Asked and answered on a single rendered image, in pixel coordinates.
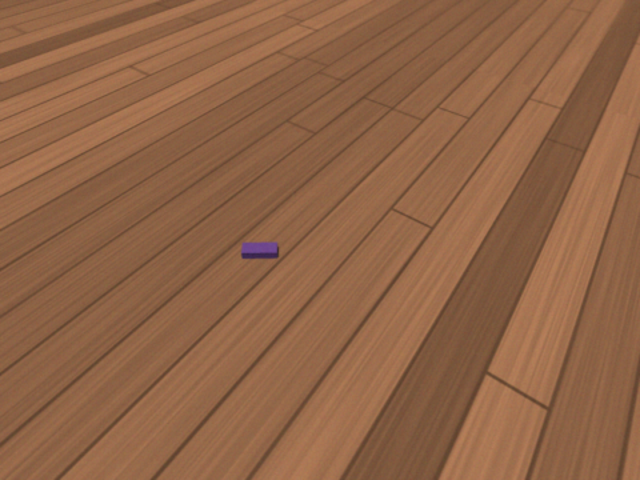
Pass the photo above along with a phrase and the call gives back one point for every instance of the small box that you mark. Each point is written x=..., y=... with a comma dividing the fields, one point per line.
x=259, y=250

